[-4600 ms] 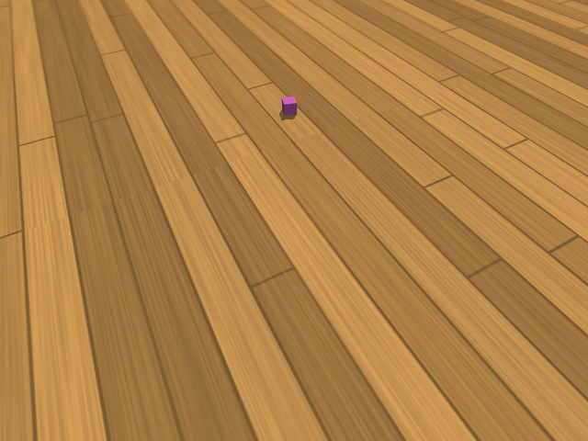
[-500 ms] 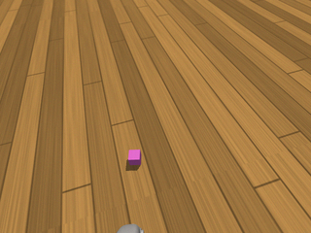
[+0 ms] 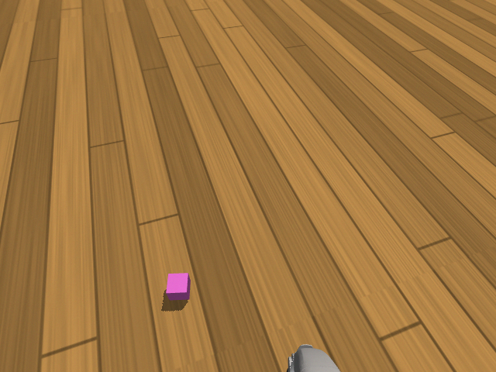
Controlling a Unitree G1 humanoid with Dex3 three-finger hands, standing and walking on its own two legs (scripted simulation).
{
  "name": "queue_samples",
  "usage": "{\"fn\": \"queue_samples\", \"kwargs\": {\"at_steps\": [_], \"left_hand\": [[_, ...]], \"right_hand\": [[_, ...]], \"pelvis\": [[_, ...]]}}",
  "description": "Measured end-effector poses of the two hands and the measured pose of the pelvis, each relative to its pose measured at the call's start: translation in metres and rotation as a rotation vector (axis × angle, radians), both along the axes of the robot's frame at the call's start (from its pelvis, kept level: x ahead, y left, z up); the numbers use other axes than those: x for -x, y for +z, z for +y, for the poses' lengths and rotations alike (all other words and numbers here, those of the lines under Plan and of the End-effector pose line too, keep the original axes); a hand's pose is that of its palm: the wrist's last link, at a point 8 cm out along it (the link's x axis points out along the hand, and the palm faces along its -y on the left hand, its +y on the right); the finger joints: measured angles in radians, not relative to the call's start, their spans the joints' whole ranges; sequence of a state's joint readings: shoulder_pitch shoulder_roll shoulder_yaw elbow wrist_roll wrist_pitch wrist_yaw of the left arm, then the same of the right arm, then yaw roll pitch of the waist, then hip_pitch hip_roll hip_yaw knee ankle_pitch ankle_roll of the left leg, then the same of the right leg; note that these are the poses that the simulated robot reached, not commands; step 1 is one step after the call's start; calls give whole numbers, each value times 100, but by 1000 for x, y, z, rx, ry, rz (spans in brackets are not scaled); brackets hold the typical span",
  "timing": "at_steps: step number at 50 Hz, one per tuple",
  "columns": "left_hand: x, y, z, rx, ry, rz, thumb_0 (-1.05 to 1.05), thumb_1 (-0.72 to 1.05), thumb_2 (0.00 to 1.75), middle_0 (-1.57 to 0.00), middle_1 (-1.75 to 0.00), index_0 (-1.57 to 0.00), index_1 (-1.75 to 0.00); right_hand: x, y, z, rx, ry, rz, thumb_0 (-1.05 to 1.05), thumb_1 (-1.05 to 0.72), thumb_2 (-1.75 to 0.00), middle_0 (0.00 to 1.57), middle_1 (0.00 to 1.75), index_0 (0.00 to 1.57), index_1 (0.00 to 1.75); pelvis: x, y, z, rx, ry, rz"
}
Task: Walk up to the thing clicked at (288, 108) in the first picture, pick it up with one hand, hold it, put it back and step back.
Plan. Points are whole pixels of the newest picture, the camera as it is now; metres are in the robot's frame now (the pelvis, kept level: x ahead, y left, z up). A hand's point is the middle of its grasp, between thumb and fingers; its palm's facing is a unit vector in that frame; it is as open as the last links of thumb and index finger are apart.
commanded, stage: walk up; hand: left
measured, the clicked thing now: (178, 286) +0.54 +0.26 -0.73
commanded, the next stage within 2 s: stand in 1.82 s
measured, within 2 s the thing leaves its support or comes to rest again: neither
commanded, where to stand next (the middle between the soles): +0.17 -0.01 m, yaw +2 degrees
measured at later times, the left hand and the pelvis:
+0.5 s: hand out of the picture +0.15 +0.25 -0.16, palm faces +0.04 -0.91 -0.41, open 7.4 cm; pelvis +0.08 -0.03 -0.02, yaw +4 degrees
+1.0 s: hand out of the picture +0.16 +0.26 -0.14, palm faces +0.04 -0.92 -0.39, open 7.4 cm; pelvis +0.11 -0.02 +0.01, yaw +4 degrees
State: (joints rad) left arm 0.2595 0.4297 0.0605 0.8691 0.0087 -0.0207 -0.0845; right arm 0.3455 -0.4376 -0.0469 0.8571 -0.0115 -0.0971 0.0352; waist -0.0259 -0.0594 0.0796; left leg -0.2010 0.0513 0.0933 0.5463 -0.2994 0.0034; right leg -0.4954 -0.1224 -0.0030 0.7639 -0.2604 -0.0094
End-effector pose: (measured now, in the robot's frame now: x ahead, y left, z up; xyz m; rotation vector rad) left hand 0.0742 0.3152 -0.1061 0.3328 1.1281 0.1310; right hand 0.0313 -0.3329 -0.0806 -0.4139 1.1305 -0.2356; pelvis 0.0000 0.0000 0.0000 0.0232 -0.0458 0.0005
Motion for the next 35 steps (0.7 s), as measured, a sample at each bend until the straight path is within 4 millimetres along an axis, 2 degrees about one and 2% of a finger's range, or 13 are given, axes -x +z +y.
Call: {"fn": "queue_samples", "kwargs": {"at_steps": [5, 8, 14, 20, 26, 35], "left_hand": [[-43, 7, -18, -80, 5, -59, 1, 91, 90, -21, -30, -20, -30], [-54, 13, -31, -98, 27, -73, 1, 91, 90, -21, -30, -20, -30], [-57, 21, -41, -116, 54, -43, 1, 91, 90, -21, -30, -20, -30], [-59, 2, -31, -118, 90, -4, 1, 90, 90, -21, -30, -21, -30], [-65, -16, -27, -91, 121, 20, 1, 91, 90, -21, -30, -20, -30], [-57, -15, -28, -74, 122, 69, 1, 91, 90, -21, -30, -20, -30]], "right_hand": [[-30, -31, -35, -22, -19, 41, 0, -90, -90, 20, 30, 21, 30], [-54, -41, -39, -42, -15, 68, 0, -90, -90, 20, 30, 21, 30], [-101, -44, -30, -90, 38, 75, 0, -91, -90, 20, 30, 21, 30], [-136, -48, -19, -81, 59, 61, 0, -91, -90, 20, 30, 21, 30], [-160, -44, -9, -66, 65, 23, 0, -90, -90, 20, 30, 21, 30], [-191, -36, 6, -92, 73, -13, 0, -90, -90, 20, 30, 21, 30]], "pelvis": [[-36, -16, -31, 12, 9, 1], [-49, -14, -41, 12, 17, 0], [-69, -6, -48, 18, 36, 11], [-81, -15, -42, 18, 52, 11], [-84, -20, -34, 24, 62, 2], [-92, -11, -28, 37, 65, 6]]}}
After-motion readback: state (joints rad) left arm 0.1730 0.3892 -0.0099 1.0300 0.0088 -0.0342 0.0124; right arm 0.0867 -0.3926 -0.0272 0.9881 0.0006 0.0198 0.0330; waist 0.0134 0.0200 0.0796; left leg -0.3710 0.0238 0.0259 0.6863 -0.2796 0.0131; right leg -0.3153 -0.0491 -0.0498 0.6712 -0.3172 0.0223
